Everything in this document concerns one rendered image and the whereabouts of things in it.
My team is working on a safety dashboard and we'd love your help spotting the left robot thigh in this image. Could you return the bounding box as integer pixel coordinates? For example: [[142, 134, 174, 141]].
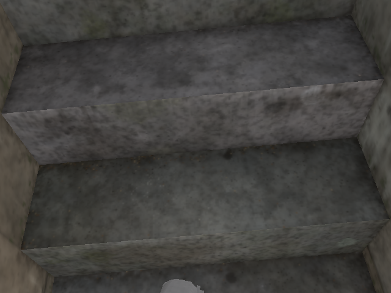
[[160, 279, 204, 293]]

